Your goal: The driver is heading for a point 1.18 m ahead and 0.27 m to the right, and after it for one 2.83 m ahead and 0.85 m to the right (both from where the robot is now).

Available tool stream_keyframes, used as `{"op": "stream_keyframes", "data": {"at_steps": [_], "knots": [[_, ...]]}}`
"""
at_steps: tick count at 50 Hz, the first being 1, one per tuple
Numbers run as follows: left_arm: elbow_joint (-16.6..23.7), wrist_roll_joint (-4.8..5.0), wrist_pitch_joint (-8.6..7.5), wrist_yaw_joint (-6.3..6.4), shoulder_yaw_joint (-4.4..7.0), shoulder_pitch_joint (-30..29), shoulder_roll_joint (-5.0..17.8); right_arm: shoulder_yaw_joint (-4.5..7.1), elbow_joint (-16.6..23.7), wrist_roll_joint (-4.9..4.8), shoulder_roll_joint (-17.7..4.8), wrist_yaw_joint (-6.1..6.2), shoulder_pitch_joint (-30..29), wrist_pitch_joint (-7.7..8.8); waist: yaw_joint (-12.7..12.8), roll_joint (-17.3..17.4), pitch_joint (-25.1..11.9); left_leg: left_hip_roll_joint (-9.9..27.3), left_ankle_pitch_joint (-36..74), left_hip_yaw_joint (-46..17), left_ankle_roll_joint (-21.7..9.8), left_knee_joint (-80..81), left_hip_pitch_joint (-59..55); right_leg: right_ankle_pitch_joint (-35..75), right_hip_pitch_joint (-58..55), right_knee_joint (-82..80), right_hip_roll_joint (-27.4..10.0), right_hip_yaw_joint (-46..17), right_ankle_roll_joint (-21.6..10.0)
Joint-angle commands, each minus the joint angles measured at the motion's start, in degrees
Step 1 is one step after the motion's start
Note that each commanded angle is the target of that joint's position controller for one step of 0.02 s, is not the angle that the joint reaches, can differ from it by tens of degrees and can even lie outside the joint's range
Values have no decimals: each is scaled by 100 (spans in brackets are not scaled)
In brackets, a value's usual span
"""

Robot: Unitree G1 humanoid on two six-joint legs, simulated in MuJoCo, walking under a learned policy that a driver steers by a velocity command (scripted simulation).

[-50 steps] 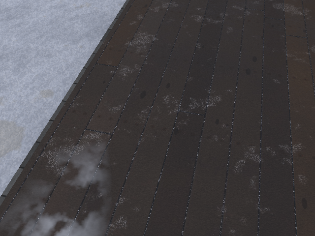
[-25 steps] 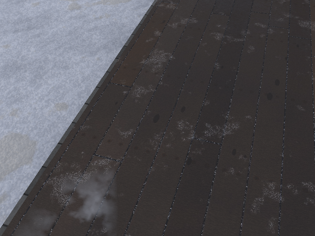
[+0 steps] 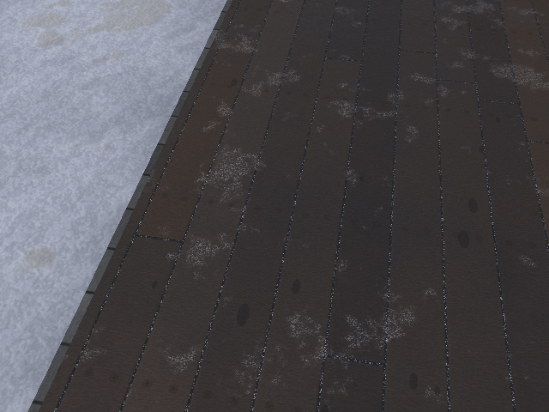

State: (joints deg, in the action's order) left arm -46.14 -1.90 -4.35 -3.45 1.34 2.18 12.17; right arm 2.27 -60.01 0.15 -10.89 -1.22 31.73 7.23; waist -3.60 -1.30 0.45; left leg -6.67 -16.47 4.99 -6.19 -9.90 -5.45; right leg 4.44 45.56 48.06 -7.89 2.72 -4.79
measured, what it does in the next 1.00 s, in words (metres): walks ahead, turning right: right foot, then left foot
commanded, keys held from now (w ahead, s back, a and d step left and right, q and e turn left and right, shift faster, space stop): w+shift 0.32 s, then w+e+shift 0.68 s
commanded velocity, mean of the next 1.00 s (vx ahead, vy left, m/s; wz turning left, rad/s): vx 1.00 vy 0.00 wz -0.46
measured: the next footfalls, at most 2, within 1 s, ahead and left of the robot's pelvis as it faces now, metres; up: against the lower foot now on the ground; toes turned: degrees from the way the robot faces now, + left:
right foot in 0.16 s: +0.37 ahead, -0.08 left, +0.00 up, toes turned -4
left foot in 0.62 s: +0.83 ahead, +0.09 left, +0.00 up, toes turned -9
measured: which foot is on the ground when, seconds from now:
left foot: down 0.00-0.14, up 0.16-0.60, down 0.62-1.00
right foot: up 0.00-0.14, down 0.16-0.62, up 0.64-1.00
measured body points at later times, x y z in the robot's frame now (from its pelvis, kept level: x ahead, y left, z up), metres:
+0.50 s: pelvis +0.48 -0.02 +0.00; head +0.51 -0.02 +0.45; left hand +0.36 +0.21 -0.13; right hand +0.72 -0.23 -0.08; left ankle +0.71 +0.13 -0.68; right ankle +0.33 -0.08 -0.74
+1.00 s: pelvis +0.93 -0.07 -0.02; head +0.95 -0.09 +0.43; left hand +1.27 +0.01 -0.07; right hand +0.73 -0.27 -0.15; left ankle +0.79 +0.10 -0.73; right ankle +1.08 -0.24 -0.68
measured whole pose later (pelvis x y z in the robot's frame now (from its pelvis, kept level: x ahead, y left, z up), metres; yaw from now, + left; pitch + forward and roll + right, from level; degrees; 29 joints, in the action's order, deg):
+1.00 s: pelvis +0.93 -0.07 -0.02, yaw -27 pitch +1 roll +2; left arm -37.7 -1.3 -1.0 -5.2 1.5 -3.1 16.5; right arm 2.4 -56.0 1.3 -14.5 0.0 30.2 6.8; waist -3.9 -1.6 1.9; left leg 0.4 -23.6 19.0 2.9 -11.2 -12.9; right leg 3.0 44.8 47.9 -3.6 8.3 -9.2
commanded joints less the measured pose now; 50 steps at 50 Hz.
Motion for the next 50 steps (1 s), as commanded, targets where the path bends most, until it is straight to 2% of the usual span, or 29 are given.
{"op": "stream_keyframes", "data": {"at_steps": [1,4,6,7,8,9,10,11,13,14,16,18,19,22,25,27,29,30,31,32,33,34,35,36,37,40,43,47,50], "knots": [[476,93,-59,-39,-85,-763,100,48,348,-62,-737,60,-87,178,161,302,1014,1434,3363,-512,-285,1162,1313,764,-1232,-1150,367,464,-121],[457,111,-57,59,0,-591,396,63,358,15,-1085,131,-133,137,352,578,417,1595,6382,-252,-131,297,-98,199,-1685,-1544,921,630,-308],[193,76,-79,178,127,551,756,128,238,192,-1322,242,-61,-43,964,873,-160,1826,7994,-183,-92,-1511,-605,-790,-2598,-1607,1289,635,-537],[-198,60,-80,257,232,1745,916,161,259,238,-1376,279,-277,-138,1500,868,-706,1782,7456,-82,-110,-2949,-344,-826,-3759,-1937,1250,511,-656],[-451,-32,-40,355,382,2772,1249,152,367,260,-1235,277,-441,-157,1884,755,-1325,1542,5813,-123,-175,-4721,859,-1847,-5326,-1561,601,-146,-794],[-460,-257,-46,374,530,2806,1795,-82,597,12,-55,69,316,-104,983,-1196,-1936,492,-118,-302,38,-7262,3569,-3121,-7242,-1826,-1305,-3252,-1537],[-485,-55,-24,233,531,2711,1438,19,686,-139,-658,89,-39,20,1187,-884,-2303,240,-747,-1077,-107,-7956,4426,-3870,-7325,-3017,-1379,-5061,-1660],[-522,-32,-83,206,470,2100,1125,47,952,-145,-795,142,-892,44,956,-444,-1033,706,-65,-1049,-193,-7708,4944,-3399,-6415,-3251,-1132,-3927,-1377],[-644,-53,-179,185,307,1731,458,2,1055,24,-599,86,-1421,-6,584,495,-166,1068,320,-1039,-210,-6996,4457,-2317,-4698,-3535,-604,-2564,-933],[-782,-26,-223,212,214,1854,226,-25,1132,148,-466,25,-1341,-98,333,321,5,1166,378,-1071,-165,-6723,4097,-1770,-4078,-3561,-376,-2103,-742],[-895,97,-291,270,208,1901,305,-102,1154,254,-236,-119,-1274,-254,97,68,168,1368,322,-955,29,-6433,4189,-2313,-3633,-4004,-229,-1817,-767],[-991,208,-342,256,148,2227,273,-127,1507,329,-351,-136,-2164,-266,221,198,726,1576,589,-602,226,-5841,4671,-1405,-3290,-4228,51,-1479,-795],[-982,207,-350,260,192,2326,512,-175,1762,349,-326,-161,-2598,-256,266,36,792,1551,920,-457,343,-5221,4739,-1262,-3140,-4440,35,-1461,-941],[-917,218,-376,257,214,2497,617,-271,2081,241,-400,-236,-3501,-175,471,225,991,1291,2057,-141,499,-3356,4011,232,-2887,-4584,340,-1078,-875],[-890,275,-388,267,276,2722,1012,-295,2256,119,-482,-197,-3796,-153,608,-149,769,1000,2684,-97,405,-2500,3370,1575,-3624,-4548,118,-1213,-781],[-901,235,-351,284,286,2726,1077,-207,2307,133,-774,-97,-3782,-145,545,-154,459,759,2285,-121,305,-2088,3123,2770,-4568,-3967,85,-1174,-664],[-867,113,-282,325,355,2628,1392,-9,1988,111,-1250,43,-2491,-103,-72,-434,-480,476,1447,-282,168,-2026,1695,3783,-4877,-2213,64,-1226,-466],[-789,110,-243,337,419,2355,1545,101,1670,141,-1434,135,-1340,-99,-675,-429,-1055,719,1313,-394,171,-1999,407,3072,-4259,-781,265,-1168,-394],[-591,65,-244,324,333,2289,1041,246,1540,293,-1879,262,-280,-117,-959,-20,-1866,1879,-397,-1488,148,-2301,-924,1326,-3200,1109,553,-1040,-408],[-259,470,-250,295,144,2986,83,329,1606,480,-2177,213,-546,-118,-158,2078,-2795,3512,-2004,-4625,-370,-1213,-2287,-2877,-1215,3171,1306,-792,-201],[-235,430,-201,368,192,2666,614,344,1714,397,-1760,135,-1037,-180,-134,1535,-2341,3326,-2727,-5025,-364,-542,-1715,-2609,-527,3566,948,-866,-349],[-235,339,-137,363,237,2118,751,229,1725,349,-1202,123,-1478,-160,-99,864,-1281,3043,-2374,-3908,-257,-538,-826,-2091,-290,3366,628,-773,-338],[-197,275,-86,308,234,1879,683,186,1620,343,-942,113,-1572,-143,-14,375,-702,2857,-1327,-3105,-184,-427,-17,-1917,-426,3092,445,-718,-311],[-122,118,-36,249,231,1548,566,134,1446,325,-765,110,-1328,-113,4,308,-304,2599,-93,-2279,-7,-458,537,-1893,-591,2849,254,-798,-313],[-44,67,82,169,206,1699,360,101,1295,279,-677,130,-1313,-97,268,560,-292,2521,-251,-1912,30,-287,805,-1884,-680,2839,211,-699,-260],[361,12,324,29,149,1100,233,110,1060,85,-594,28,-1209,42,431,611,157,2483,656,-938,117,44,1245,-1638,-272,2778,-109,-560,-172],[777,6,349,-84,50,363,244,77,971,97,-566,-6,-1214,124,541,458,465,2113,1751,229,343,263,1564,-569,-193,2106,-29,-277,-187],[1078,57,339,-199,-8,-447,440,115,873,115,-960,78,-820,138,415,316,812,1864,3239,1107,625,412,1098,126,-527,319,312,476,-381],[1056,81,280,-189,-9,-526,599,163,919,109,-1364,235,-594,-12,520,516,686,1915,6223,1413,729,-319,244,-155,-1197,-496,880,1017,-598]]}}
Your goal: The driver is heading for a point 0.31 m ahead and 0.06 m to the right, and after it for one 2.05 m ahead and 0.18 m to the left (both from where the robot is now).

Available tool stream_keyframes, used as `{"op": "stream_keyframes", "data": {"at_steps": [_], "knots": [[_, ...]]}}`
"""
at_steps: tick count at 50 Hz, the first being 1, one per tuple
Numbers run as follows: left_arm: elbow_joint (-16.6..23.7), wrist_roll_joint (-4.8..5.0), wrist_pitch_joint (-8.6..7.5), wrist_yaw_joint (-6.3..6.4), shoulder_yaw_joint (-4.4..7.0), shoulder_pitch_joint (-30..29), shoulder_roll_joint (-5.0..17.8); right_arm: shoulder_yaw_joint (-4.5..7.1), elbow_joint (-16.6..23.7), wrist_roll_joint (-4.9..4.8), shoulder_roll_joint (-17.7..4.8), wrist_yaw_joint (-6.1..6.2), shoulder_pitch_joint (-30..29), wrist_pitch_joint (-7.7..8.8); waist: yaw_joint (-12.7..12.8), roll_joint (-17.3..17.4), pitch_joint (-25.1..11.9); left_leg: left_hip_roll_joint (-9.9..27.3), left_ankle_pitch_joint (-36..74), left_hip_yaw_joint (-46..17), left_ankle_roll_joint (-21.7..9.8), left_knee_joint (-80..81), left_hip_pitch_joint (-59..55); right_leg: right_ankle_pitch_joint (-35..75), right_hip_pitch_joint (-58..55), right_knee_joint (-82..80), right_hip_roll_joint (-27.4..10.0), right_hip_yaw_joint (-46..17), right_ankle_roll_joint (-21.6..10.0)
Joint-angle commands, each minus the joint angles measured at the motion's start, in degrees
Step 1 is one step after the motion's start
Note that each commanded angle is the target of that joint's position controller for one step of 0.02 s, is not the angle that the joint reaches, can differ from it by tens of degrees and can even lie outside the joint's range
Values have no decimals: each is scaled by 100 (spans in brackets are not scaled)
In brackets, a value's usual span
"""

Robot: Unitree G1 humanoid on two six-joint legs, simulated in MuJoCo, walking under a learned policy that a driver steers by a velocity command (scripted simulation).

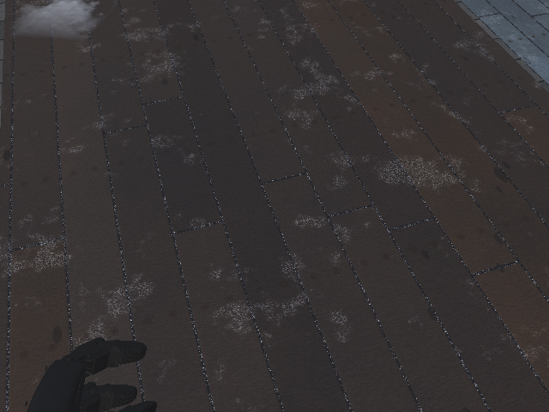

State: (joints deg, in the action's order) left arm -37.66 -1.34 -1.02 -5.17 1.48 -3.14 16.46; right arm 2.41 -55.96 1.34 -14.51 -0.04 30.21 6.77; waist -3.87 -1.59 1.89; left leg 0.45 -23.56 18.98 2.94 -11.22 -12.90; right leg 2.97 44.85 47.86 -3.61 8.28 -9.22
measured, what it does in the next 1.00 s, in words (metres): walks ahead, turning left: right foot, then left foot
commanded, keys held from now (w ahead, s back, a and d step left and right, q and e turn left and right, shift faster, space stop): w+e+shift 0.16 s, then w+q+shift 0.84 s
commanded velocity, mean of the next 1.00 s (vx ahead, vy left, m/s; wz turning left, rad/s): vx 1.00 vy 0.00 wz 0.23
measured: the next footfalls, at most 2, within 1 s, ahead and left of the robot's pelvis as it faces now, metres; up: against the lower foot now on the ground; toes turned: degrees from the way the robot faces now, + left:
right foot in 0.10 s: +0.28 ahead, -0.05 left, +0.00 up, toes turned -11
left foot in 0.58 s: +0.72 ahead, -0.02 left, +0.00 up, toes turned -3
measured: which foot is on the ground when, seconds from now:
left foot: down 0.00-0.10, up 0.12-0.56, down 0.58-0.98, up 1.00-1.00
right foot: up 0.00-0.08, down 0.10-0.58, up 0.60-0.96, down 0.98-1.00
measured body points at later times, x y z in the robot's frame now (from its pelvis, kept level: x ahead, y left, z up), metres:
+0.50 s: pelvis +0.45 -0.05 +0.00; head +0.49 -0.06 +0.45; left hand +0.47 +0.23 -0.12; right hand +0.63 -0.30 -0.10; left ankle +0.70 +0.02 -0.68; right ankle +0.24 -0.04 -0.72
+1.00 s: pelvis +0.94 -0.09 -0.01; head +0.98 -0.08 +0.44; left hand +1.15 +0.17 -0.05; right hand +0.98 -0.40 -0.12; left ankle +0.69 -0.03 -0.69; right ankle +1.11 -0.20 -0.72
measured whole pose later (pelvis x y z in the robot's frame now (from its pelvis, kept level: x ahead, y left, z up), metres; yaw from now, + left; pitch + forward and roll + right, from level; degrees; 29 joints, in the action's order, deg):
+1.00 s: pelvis +0.94 -0.09 -0.01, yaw +17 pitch +4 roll +0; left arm -32.2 -2.8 -5.9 0.2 -2.6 -0.8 15.1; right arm 5.6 -46.9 -0.3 -20.3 -0.7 26.8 3.6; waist -7.2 0.7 1.0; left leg -8.1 -29.3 -16.0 -6.9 -39.2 0.7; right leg -3.8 31.4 31.5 -1.6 -3.2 1.6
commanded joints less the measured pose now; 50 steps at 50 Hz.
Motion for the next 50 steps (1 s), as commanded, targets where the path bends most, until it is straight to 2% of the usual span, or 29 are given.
{"op": "stream_keyframes", "data": {"at_steps": [1,3,4,5,6,7,9,11,14,16,20,24,26,27,28,29,30,31,32,33,35,36,39,43,45,47,48,49,50], "knots": [[131,42,-63,34,12,333,280,197,553,2,-1190,180,-439,-57,761,724,289,1311,7832,-8,-184,-714,767,-330,-1542,-572,644,502,-218],[-312,69,-97,169,227,2171,696,316,737,74,-1512,218,-838,-280,1704,959,-612,1603,8563,-202,-380,-2991,1045,-1015,-3418,-615,897,232,-493],[-676,233,-59,293,488,3379,1021,379,923,10,-1571,187,-1173,-334,2266,630,-1394,1368,7951,-343,-441,-5002,1928,-1363,-5223,-1096,1057,-186,-601],[-679,175,-72,412,585,2789,1307,221,1048,94,-866,5,-973,-300,1371,-413,-732,541,1424,-497,-339,-6771,3642,-1713,-5542,-1300,349,-1341,-746],[-409,-45,63,375,731,2490,2032,152,1733,17,-611,-4,-851,-210,876,-1136,-1549,-318,-723,-1312,16,-8813,5921,-1692,-7199,-1967,-912,-4634,-2134],[-299,-60,110,445,752,2717,1826,88,1966,20,-750,-6,-1521,-12,1158,-199,-1525,-1,-172,-2240,-58,-8595,6619,-2748,-6884,-3138,-1147,-5529,-2019],[-448,23,0,499,598,2367,1196,41,1851,94,-713,12,-1632,38,552,849,-266,546,358,-2213,-184,-7330,6096,-2400,-4993,-3472,-844,-4435,-1301],[-403,92,-254,560,362,1978,570,-46,1607,274,-487,-14,-1226,-206,38,1028,-52,882,499,-2211,-144,-6557,4869,-1180,-3342,-3413,-332,-3251,-945],[-574,70,-522,512,315,2242,603,-108,1773,141,-322,-144,-1685,-430,150,476,144,1047,1065,-1978,-37,-5411,4731,-942,-2637,-3922,-136,-2522,-820],[-676,97,-592,415,311,2577,588,-131,1975,-17,-317,-160,-2414,-434,498,412,421,1032,2122,-1807,-237,-4279,4999,-210,-2914,-4148,56,-1881,-367],[-866,124,-721,428,237,3096,572,-169,2116,-131,-237,-284,-3146,-354,904,265,491,515,3427,-1398,-685,-2856,4869,1353,-3855,-4517,-22,-1028,219],[-1014,-15,-697,598,191,3109,774,-80,2031,-79,-487,-342,-2997,-298,684,-151,48,-254,3144,-946,-1056,-2240,4468,4782,-5318,-3837,-262,-397,679],[-996,-140,-568,770,235,2962,981,19,1804,-38,-761,-309,-2201,-354,177,-577,-493,-668,2356,-862,-1228,-2283,3758,6551,-5741,-2520,-499,-264,849],[-921,-224,-478,826,271,2706,1077,116,1487,-43,-957,-284,-1202,-391,-297,-649,-858,-808,1957,-884,-1335,-2357,2969,6865,-5586,-1269,-566,-193,897],[-757,-239,-406,844,330,2155,1258,251,1104,-35,-1168,-231,160,-413,-1064,-560,-1169,-617,1687,-1256,-1616,-2074,1656,6355,-4669,657,-506,-82,908],[-498,-144,-499,822,339,1345,1176,479,893,-158,-1516,-154,1015,-521,-1704,524,-1390,-16,1400,-2322,-1907,-2049,132,2388,-2824,3546,525,54,926],[30,87,-607,637,95,2265,316,513,1033,35,-2019,-167,48,-518,-119,2105,-1781,1548,901,-6007,-3350,-1413,-1492,-3177,362,5413,1221,-930,1295],[32,-81,-721,621,-1,1871,553,507,1316,-70,-1593,-162,-308,-529,-502,506,-1928,1611,21,-6604,-3261,-683,-1220,-2658,678,5069,715,-1706,1038],[138,-88,-804,546,-38,1627,573,390,1192,-74,-1179,-90,-427,-527,-125,-103,-866,1475,-405,-5994,-2855,-286,122,-2154,586,4263,351,-1732,921],[212,-162,-792,523,-68,1555,523,320,1115,-64,-902,-82,-586,-498,242,-604,-372,1183,-154,-5444,-2499,-82,1221,-2028,161,3399,70,-1589,894],[227,-384,-485,482,-167,1674,379,261,1164,-69,-924,-33,-868,-373,661,-467,249,538,252,-4612,-2253,130,2852,-2229,-437,2767,-172,-1351,1044],[330,-393,-356,457,-200,1574,344,257,1201,-86,-978,-70,-942,-304,724,-241,365,290,393,-4295,-2220,243,3464,-2222,-720,2282,-228,-1170,1108],[778,-215,-318,358,-275,586,317,317,1242,-144,-1092,-100,-835,-200,449,126,607,-153,1551,-3761,-2034,451,4219,-927,-1376,470,-267,-796,1246],[905,-54,-369,353,-298,-25,288,442,1200,-211,-1312,-126,-408,-231,-100,507,178,-93,3127,-3896,-1656,47,3040,347,-1865,-1101,128,-746,1161],[955,-49,-418,395,-268,-101,400,489,1238,-183,-1383,-58,-406,-267,-121,578,38,45,3449,-4098,-1503,-354,2339,128,-2023,-1724,227,-918,1111],[742,-31,-466,493,-108,618,765,532,1287,-120,-1571,-19,-527,-263,244,548,-551,88,4732,-4156,-1264,-1465,1866,-683,-3003,-1952,494,-959,995],[523,-15,-501,566,6,1582,981,558,1336,-105,-1728,-49,-775,-239,844,438,-1140,-73,4877,-4003,-1137,-2641,2065,-1029,-4119,-1964,419,-958,906],[303,-100,-526,695,167,2887,1312,474,1461,-92,-1414,-71,-1010,-157,1447,233,-1890,-253,3891,-3780,-1074,-4280,2934,-2178,-5678,-1676,-368,-1607,726],[224,-364,-512,758,307,3413,1754,224,1719,-278,-409,-57,-749,-106,1274,-1326,-2616,-871,-323,-3088,-1000,-6110,4702,-4258,-7194,-2308,-2127,-4104,382]]}}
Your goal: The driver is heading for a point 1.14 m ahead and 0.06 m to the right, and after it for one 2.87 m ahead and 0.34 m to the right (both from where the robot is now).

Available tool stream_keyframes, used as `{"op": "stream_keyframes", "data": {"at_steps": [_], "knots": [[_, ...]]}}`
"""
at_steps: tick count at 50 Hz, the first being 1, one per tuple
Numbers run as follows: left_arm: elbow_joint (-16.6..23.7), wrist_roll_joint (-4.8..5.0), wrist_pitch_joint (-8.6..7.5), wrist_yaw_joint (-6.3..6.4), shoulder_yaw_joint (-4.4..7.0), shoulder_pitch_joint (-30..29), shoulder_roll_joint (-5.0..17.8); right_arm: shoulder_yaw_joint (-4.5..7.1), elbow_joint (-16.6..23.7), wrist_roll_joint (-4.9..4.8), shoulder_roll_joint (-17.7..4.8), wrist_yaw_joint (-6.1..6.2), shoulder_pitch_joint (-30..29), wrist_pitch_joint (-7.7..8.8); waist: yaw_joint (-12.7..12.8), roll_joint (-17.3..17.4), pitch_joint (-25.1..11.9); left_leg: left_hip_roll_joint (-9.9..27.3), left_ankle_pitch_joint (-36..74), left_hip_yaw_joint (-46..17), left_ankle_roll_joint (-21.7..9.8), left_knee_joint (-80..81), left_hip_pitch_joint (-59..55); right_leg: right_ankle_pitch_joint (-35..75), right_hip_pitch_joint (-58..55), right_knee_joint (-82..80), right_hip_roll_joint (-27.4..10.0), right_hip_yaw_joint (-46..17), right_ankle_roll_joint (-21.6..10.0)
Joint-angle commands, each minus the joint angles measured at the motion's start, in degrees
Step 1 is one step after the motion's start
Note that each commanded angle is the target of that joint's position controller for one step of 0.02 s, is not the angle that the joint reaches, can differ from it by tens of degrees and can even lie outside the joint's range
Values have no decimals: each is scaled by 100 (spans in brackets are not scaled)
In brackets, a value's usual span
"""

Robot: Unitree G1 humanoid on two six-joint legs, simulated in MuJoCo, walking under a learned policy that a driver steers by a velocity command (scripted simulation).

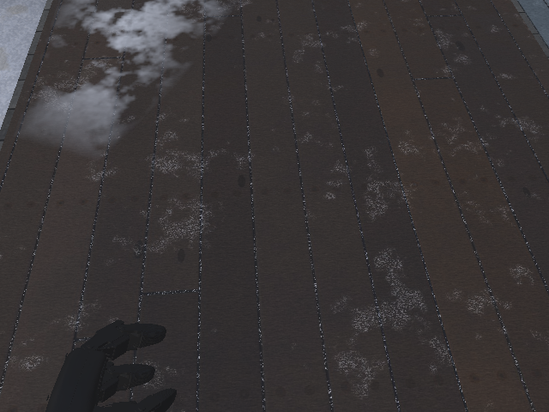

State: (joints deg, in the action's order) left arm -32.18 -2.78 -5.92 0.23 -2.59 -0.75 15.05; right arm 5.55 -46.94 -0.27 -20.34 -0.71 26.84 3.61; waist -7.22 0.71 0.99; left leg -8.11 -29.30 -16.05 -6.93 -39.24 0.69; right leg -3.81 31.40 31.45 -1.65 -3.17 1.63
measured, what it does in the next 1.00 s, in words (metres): walks ahead: left foot, then right foot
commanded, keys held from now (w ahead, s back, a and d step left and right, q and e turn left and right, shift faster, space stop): w+q+shift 0.06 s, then w+shift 0.28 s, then w+e+shift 0.66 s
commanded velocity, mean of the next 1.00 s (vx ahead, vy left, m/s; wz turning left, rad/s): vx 1.00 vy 0.00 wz -0.16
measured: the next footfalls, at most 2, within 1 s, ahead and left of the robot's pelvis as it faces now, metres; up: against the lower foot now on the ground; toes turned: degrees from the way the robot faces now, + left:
left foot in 0.42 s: +0.53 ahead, +0.14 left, +0.00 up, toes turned +14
right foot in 0.86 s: +0.99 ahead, +0.03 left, +0.00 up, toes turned -9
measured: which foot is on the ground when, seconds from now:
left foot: up 0.00-0.40, down 0.42-0.86, up 0.88-1.00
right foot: down 0.00-0.42, up 0.44-0.84, down 0.86-1.00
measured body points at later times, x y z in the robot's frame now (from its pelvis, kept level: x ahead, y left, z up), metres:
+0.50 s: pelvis +0.44 +0.05 +0.01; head +0.47 +0.06 +0.46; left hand +0.35 +0.29 -0.13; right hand +0.69 -0.14 -0.08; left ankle +0.49 +0.13 -0.71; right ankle +0.26 -0.14 -0.59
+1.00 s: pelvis +0.92 +0.05 +0.00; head +0.93 +0.06 +0.45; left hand +1.00 +0.33 -0.13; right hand +1.03 -0.21 -0.09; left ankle +0.84 +0.22 -0.58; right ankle +0.95 +0.04 -0.71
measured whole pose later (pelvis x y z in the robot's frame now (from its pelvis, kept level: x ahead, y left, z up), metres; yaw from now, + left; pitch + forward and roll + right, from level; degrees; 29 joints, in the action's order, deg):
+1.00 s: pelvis +0.92 +0.05 +0.00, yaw -13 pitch -1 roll -1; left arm -49.3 -0.7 -0.5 -0.8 4.1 20.8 18.6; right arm -1.6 -40.2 3.2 -11.8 0.3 9.2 5.7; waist 1.9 -0.8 2.5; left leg 2.5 -20.4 -4.5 0.8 -82.5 25.0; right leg -14.2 18.6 34.1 12.9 3.0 -12.0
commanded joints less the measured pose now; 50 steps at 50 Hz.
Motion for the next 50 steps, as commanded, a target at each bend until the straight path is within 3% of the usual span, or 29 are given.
{"op": "stream_keyframes", "data": {"at_steps": [1,2,3,4,8,11,15,17,18,20,21,22,23,24,25,27,30,35,37,39,41,42,43,44,45,46,47,48,50], "knots": [[-332,-118,49,151,812,2682,2027,-187,1042,-165,-8,4,-159,147,1171,-2474,-2821,238,163,781,-38,-4258,4284,-4456,-5777,-1551,-2764,-5124,-1106],[-221,-82,88,126,704,2089,1306,-137,868,8,-371,35,-735,31,1237,-1280,-1715,670,828,973,-32,-4354,4656,-4592,-4923,-1586,-2342,-4113,-1011],[-299,-33,101,97,610,1903,912,-125,882,119,-419,-30,-1101,-22,1238,-574,-1000,872,1199,1095,37,-4030,4604,-3372,-4147,-1498,-2048,-2939,-904],[-479,-62,97,71,574,2104,784,-138,896,217,-324,-114,-1437,-52,1268,-305,-609,1021,1273,1102,92,-3766,4416,-1972,-3626,-1484,-1748,-2114,-785],[-1066,115,-127,-56,505,2309,491,-319,1251,268,155,-320,-1665,-250,753,-704,-47,1190,1275,946,216,-3268,4485,-622,-2734,-1982,-1420,-986,-849],[-1181,124,-206,-100,549,2149,693,-397,1559,296,57,-375,-2262,-242,608,-640,339,1122,2125,1023,256,-2120,4443,-52,-2317,-2519,-1216,-65,-842],[-1430,167,-195,-127,599,2469,1042,-523,1733,235,91,-515,-3010,-147,755,-401,687,861,2972,1955,38,-235,2990,1175,-2002,-3256,-1116,833,-789],[-1600,163,-149,-90,626,2737,1288,-499,1671,272,-26,-443,-2995,-117,684,-500,486,531,2592,2257,-154,113,2635,3864,-2854,-2609,-1184,1117,-773],[-1703,170,-95,-48,643,2854,1434,-458,1572,326,-142,-371,-2683,-102,471,-657,160,349,2217,2343,-242,166,2136,5223,-3164,-1884,-1225,1137,-769],[-1731,231,38,33,653,2656,1619,-249,926,400,-506,-170,-521,-71,-701,-727,-978,415,2052,1924,-434,663,-421,5348,-2484,958,-1100,1053,-694],[-1550,188,46,-7,530,2838,1037,-93,728,501,-1042,-30,112,-63,-610,22,-1711,1735,512,431,-382,608,-1916,1608,-1130,3146,-631,844,-704],[-1269,410,25,-71,404,3452,407,20,883,480,-1469,26,-94,-45,113,1418,-2784,3380,-468,-2639,-669,1505,-3113,-2323,605,5225,193,134,-615],[-1182,341,36,-26,540,2592,1045,38,889,348,-1167,48,-232,-76,-214,418,-2333,3136,-550,-2548,-582,2091,-2413,-1725,1168,5473,28,-231,-721],[-1118,338,34,-46,524,2226,913,-68,735,331,-794,60,-600,-10,77,219,-1057,2883,93,-1468,-544,2173,-1341,-1236,1355,5115,-217,-133,-713],[-1208,313,68,-87,481,2224,720,-125,633,318,-488,26,-802,64,345,4,-428,2652,831,-800,-438,2410,-383,-1052,1078,4658,-438,-92,-683],[-1437,197,289,-188,462,2555,475,-209,512,259,-173,23,-920,186,754,202,-87,2362,1431,187,-258,2777,632,-998,438,4309,-626,-132,-586],[-1330,168,491,-295,505,1965,295,-247,259,95,57,-20,-797,361,841,191,451,2107,2394,1274,24,3228,819,-640,942,3983,-762,-40,-557],[-912,275,441,-461,416,873,147,-275,98,126,66,25,-847,450,883,151,573,1519,4513,2989,388,3431,722,990,771,2300,-378,773,-747],[-698,211,407,-543,373,423,158,-254,10,61,-139,91,-624,478,848,80,778,1738,5999,3199,526,3378,450,1318,383,1355,-193,1208,-941],[-769,190,409,-531,411,593,334,-195,-14,80,-461,213,-447,401,971,239,402,1799,8012,3268,650,2713,-272,1199,-193,980,326,1579,-1113],[-1147,272,463,-481,553,1825,679,-107,151,138,-826,364,-571,234,1565,442,-524,1957,10282,3230,716,790,-476,412,-1623,1212,899,1645,-1262],[-1328,131,454,-427,668,2723,935,-83,252,193,-935,375,-759,157,1964,489,-639,2184,10000,2965,718,-770,338,-138,-2736,1055,865,1320,-1520],[-1623,203,442,-304,873,3891,1229,-32,278,244,-1032,336,-1189,64,2696,290,-973,1742,8142,2981,730,-3185,956,-254,-3802,483,715,754,-1838],[-1696,262,477,-170,904,3434,1441,-348,409,365,202,160,-1198,146,1808,-1189,-472,664,299,2661,657,-5404,3110,348,-4412,940,-122,-461,-2031],[-1481,184,565,-144,1082,3115,2086,-400,1135,167,117,150,-1034,241,1424,-1580,-1603,319,-119,1482,836,-6358,4753,-727,-5607,-386,-1041,-3592,-3240],[-1293,166,566,-88,1087,2901,1848,-460,1205,248,-131,136,-1373,395,1459,-446,-1319,681,484,998,682,-5864,5131,-1991,-5270,-1541,-1303,-4489,-2999],[-1349,194,550,-45,999,2683,1458,-450,1177,255,-273,106,-1538,464,1174,299,-497,954,933,964,639,-5106,4947,-2175,-4220,-1898,-1199,-4182,-2681],[-1378,207,510,-46,937,2440,1261,-457,1128,328,-249,120,-1573,436,850,652,-12,1149,1000,1037,697,-4612,4575,-1738,-3207,-1970,-973,-3655,-2441],[-1315,234,335,-17,825,2182,1051,-506,1133,469,-154,110,-1495,152,453,715,335,1424,839,1050,940,-3850,3850,-881,-1779,-2017,-491,-2798,-2332]]}}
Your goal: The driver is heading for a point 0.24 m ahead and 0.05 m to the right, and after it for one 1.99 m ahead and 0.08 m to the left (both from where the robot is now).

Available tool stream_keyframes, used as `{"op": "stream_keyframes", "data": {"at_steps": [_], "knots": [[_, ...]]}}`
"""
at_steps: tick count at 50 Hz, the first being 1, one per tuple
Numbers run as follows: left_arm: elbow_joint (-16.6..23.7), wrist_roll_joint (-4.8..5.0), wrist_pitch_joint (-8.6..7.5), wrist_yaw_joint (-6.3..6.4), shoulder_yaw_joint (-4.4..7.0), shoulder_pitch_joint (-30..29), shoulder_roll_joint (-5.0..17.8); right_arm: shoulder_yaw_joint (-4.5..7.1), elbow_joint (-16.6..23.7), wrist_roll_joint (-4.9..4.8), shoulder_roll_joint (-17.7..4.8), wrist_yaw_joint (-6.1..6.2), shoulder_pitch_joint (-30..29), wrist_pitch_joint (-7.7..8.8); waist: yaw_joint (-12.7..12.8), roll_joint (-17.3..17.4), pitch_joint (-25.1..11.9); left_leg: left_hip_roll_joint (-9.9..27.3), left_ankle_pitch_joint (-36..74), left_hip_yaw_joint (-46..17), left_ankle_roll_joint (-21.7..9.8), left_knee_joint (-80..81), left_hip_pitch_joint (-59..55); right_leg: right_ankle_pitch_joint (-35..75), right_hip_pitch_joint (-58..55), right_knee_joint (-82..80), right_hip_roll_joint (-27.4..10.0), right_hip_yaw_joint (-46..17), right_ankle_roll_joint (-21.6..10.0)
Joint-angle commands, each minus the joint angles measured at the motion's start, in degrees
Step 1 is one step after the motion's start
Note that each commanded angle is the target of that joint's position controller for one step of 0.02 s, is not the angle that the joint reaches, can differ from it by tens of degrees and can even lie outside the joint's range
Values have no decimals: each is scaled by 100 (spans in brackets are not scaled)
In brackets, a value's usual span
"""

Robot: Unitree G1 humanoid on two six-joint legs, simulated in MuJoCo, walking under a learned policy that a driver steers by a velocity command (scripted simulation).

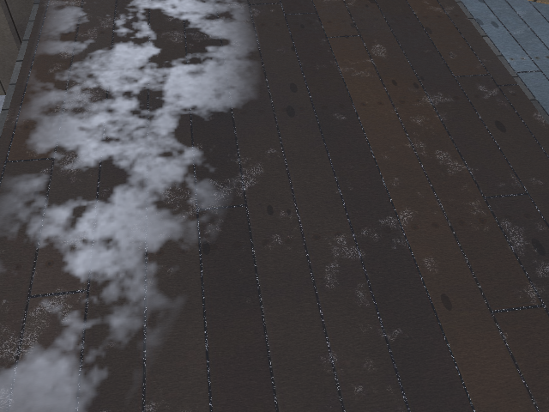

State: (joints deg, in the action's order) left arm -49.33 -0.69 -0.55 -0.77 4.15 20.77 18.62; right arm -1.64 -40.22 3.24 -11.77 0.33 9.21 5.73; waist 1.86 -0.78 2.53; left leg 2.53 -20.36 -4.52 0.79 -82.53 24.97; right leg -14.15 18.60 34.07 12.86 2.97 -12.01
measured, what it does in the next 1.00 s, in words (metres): walks ahead: left foot, then right foot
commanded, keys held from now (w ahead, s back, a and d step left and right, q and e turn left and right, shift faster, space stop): w+e+shift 0.28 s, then w+q+shift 0.72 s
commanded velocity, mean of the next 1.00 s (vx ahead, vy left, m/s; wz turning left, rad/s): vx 1.00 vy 0.00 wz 0.01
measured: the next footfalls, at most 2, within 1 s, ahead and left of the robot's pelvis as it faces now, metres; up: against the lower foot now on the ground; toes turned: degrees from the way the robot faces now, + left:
left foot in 0.28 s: +0.50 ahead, +0.15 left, +0.00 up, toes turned -19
right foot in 0.68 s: +0.74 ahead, -0.19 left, +0.00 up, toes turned -10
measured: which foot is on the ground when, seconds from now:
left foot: up 0.00-0.26, down 0.28-0.66, up 0.68-1.00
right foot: down 0.00-0.30, up 0.32-0.66, down 0.68-1.00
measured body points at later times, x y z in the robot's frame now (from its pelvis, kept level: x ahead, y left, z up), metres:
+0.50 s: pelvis +0.46 +0.03 +0.03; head +0.48 +0.02 +0.48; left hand +0.75 +0.21 -0.04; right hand +0.34 -0.24 -0.09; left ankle +0.47 +0.16 -0.71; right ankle +0.43 -0.07 -0.64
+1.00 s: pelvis +0.88 -0.07 +0.01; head +0.91 -0.07 +0.46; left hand +0.81 +0.22 -0.11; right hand +1.15 -0.31 -0.05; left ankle +1.07 +0.03 -0.66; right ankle +0.70 -0.18 -0.71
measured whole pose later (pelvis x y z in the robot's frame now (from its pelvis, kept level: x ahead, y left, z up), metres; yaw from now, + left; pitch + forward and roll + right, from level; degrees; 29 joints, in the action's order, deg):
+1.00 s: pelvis +0.88 -0.07 +0.01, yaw +4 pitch +2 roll -2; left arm -50.8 -1.2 -6.2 0.5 3.4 28.6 18.8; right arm 3.3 -36.0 1.6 -19.9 -5.3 0.7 0.1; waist 4.2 1.9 0.6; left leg 3.7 -1.0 5.5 -6.5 -50.6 45.9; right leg -22.5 -10.3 11.4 0.4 14.0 3.0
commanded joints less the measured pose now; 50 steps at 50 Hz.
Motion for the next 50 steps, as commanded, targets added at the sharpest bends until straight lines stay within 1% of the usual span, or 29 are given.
{"op": "stream_keyframes", "data": {"at_steps": [1,3,5,6,10,12,13,14,15,16,17,18,19,21,24,27,28,31,33,34,35,36,37,39,40,43,45,48,50], "knots": [[444,60,-274,58,137,-98,689,179,482,143,-900,-9,272,-188,-542,816,192,462,-92,15,247,955,1143,16,10,-2418,-1656,-2983,-870],[484,65,-401,37,164,-27,774,127,843,83,-847,-66,-454,-238,-367,549,481,519,514,317,367,2178,853,858,621,-2588,-1350,-2574,-830],[521,77,-404,8,220,0,825,70,978,-31,-683,-118,-935,-244,-116,419,338,349,1773,450,352,3266,512,1131,527,-2590,-1001,-2250,-522],[499,103,-412,-5,247,182,862,34,1091,-92,-619,-136,-1115,-221,50,45,299,278,2240,480,291,3847,393,1738,344,-2450,-1062,-2330,-439],[443,100,-374,11,326,469,954,91,1241,-163,-818,-117,-1501,-155,379,-178,-2,-95,2561,410,107,5076,87,2895,-954,-1947,-1275,-2579,-115],[514,69,-387,44,362,281,1119,255,1050,-186,-1184,-25,-815,-121,21,-227,-526,-388,1981,377,27,5335,-994,4096,-1275,-1072,-1285,-2658,169],[554,29,-402,19,396,69,1334,389,844,-220,-1460,57,81,-93,-524,-191,-1068,-422,1435,382,-32,5287,-1942,4515,-1255,13,-1215,-2561,290],[666,-1,-459,-3,370,-340,1258,532,540,-184,-1725,170,1433,-71,-1279,-133,-1658,-21,914,143,-137,5053,-3427,4008,-485,1526,-1027,-2391,394],[824,-104,-550,35,115,-466,352,660,257,-15,-2058,280,2755,-51,-1596,973,-2373,1325,-980,-1136,-234,5096,-4595,490,418,3533,-750,-1847,336],[1099,239,-556,-38,-107,686,-153,777,295,140,-2526,182,1921,-54,-477,3066,-2930,2458,-2068,-5065,-1075,6708,-5103,-1419,1976,4667,-261,-1343,562],[734,-7,-452,34,-132,355,280,720,443,70,-1734,75,1255,-88,-563,1574,-1923,2067,-2884,-4854,-1234,6867,-4337,-773,2533,4884,-876,-1224,462],[826,-124,-422,-33,-91,-276,454,625,394,-11,-1277,8,1017,-95,-620,712,-1256,1709,-2132,-3713,-1239,6718,-3604,-319,2539,4637,-1047,-1074,530],[983,-194,-426,-93,-106,-755,440,595,207,-8,-1131,-39,1090,-93,-619,153,-842,1408,-1097,-2970,-1199,6735,-2937,-255,2394,4335,-1134,-1052,591],[1319,-315,-379,-187,-217,-1152,157,547,-248,-79,-1021,-55,1488,-29,-382,499,-361,1071,-61,-2277,-1229,6787,-2234,-639,2399,3827,-1293,-1072,687],[1744,-386,-355,-227,-362,-1622,98,554,-449,-252,-1065,-42,1637,25,-157,643,6,971,653,-2027,-1396,7209,-1749,-610,2645,2744,-1678,-770,955],[1868,-215,-398,-381,-507,-2063,36,671,-302,-269,-1320,-93,1140,9,-55,416,58,273,1007,-887,-1135,7801,-102,791,533,804,-1424,-294,1148],[1864,-136,-403,-391,-497,-1924,60,760,-284,-291,-1651,-137,1194,28,7,717,8,533,1411,-1072,-1194,7898,192,899,-211,679,-1331,-189,1145],[1709,-131,-391,-211,-331,-1780,422,771,-397,-349,-1657,-216,1496,15,59,348,-100,622,2598,-929,-988,7148,-563,894,-799,19,-1240,-205,1103],[1298,-288,-445,-11,-126,-366,717,777,-470,-376,-1675,-219,1632,7,731,42,-1072,75,3352,-524,-765,4571,-249,448,-2693,-105,-1314,-265,959],[1259,-421,-474,123,24,676,1174,654,-313,-375,-1203,-197,1544,39,1145,-655,-1822,-268,1500,-240,-657,2522,639,-1641,-3778,-485,-2767,-1852,792],[1305,-470,-410,182,83,688,1522,531,-56,-538,-633,-155,1934,-16,703,-1550,-2236,-554,-766,-71,-642,906,1727,-3514,-3965,-1795,-4058,-4579,526],[1305,-316,-370,196,68,149,1168,556,-42,-422,-917,-119,1717,-110,440,-1245,-1623,-268,-154,-48,-701,351,2272,-3811,-3344,-2129,-3905,-5002,272],[1306,-232,-403,170,-38,-237,643,573,-59,-300,-991,-142,1283,-183,324,-678,-829,-1,251,40,-691,472,2415,-2977,-2694,-2004,-3606,-3900,290],[1125,-217,-472,116,-132,-344,216,580,-173,-223,-878,-243,935,-311,119,-221,-176,262,467,27,-588,859,2050,-788,-1780,-2086,-2981,-2213,544],[1008,-149,-520,133,-117,-329,268,549,-77,-185,-730,-304,1038,-394,-95,-692,-173,325,464,38,-508,989,1995,-574,-1605,-2203,-3033,-1953,503],[679,-29,-664,66,-156,-80,-21,520,180,-146,-619,-403,292,-568,-153,-365,181,448,796,163,-480,1102,2420,1121,-1615,-2441,-2825,-799,650],[602,-36,-722,82,-127,-246,83,458,481,-136,-591,-481,-142,-565,-320,-474,247,478,1419,259,-509,1648,2363,1697,-1469,-2628,-2739,-126,693],[471,-51,-733,119,-87,-266,284,367,702,-165,-637,-622,-791,-539,-312,-144,460,230,2213,933,-717,3222,1462,2479,-1226,-2929,-2397,899,901],[402,-53,-721,156,-40,-65,574,347,719,-172,-682,-646,-912,-532,-338,-162,364,-198,2312,1424,-952,3837,618,4755,-1460,-2566,-2415,1208,1002]]}}
Velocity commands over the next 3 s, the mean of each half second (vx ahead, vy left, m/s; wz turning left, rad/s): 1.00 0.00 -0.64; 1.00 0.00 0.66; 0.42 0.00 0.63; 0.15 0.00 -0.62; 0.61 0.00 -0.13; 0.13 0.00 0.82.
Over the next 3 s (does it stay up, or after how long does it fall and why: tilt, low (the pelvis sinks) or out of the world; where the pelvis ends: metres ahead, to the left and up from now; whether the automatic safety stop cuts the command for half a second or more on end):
stays up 1.65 -0.09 0.02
